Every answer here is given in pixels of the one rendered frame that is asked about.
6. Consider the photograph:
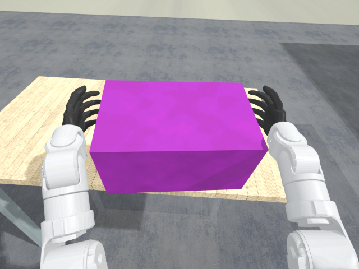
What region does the robot right upper arm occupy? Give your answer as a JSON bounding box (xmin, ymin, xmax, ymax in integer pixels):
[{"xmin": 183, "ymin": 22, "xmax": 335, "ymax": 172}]
[{"xmin": 287, "ymin": 230, "xmax": 358, "ymax": 269}]

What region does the robot left upper arm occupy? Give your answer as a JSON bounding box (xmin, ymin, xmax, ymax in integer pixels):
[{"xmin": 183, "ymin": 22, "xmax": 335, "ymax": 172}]
[{"xmin": 42, "ymin": 239, "xmax": 108, "ymax": 269}]

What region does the robot left hand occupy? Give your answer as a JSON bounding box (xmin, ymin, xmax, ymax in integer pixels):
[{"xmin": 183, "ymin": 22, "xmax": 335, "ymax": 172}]
[{"xmin": 62, "ymin": 85, "xmax": 101, "ymax": 133}]

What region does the robot right hand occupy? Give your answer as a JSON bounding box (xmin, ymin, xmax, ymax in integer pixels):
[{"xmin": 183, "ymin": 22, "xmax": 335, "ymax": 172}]
[{"xmin": 248, "ymin": 86, "xmax": 286, "ymax": 136}]

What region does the left robot forearm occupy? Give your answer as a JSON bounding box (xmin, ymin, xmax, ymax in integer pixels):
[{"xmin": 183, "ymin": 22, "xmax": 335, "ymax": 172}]
[{"xmin": 40, "ymin": 124, "xmax": 95, "ymax": 269}]

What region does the table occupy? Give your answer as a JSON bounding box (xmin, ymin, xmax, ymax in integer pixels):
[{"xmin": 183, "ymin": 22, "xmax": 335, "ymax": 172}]
[{"xmin": 0, "ymin": 76, "xmax": 287, "ymax": 247}]

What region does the carton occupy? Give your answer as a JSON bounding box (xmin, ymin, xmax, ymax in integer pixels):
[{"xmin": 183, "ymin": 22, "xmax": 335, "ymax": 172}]
[{"xmin": 89, "ymin": 80, "xmax": 269, "ymax": 194}]

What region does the right robot forearm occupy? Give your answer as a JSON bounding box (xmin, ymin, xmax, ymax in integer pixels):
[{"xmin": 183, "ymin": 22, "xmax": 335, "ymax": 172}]
[{"xmin": 267, "ymin": 122, "xmax": 359, "ymax": 269}]

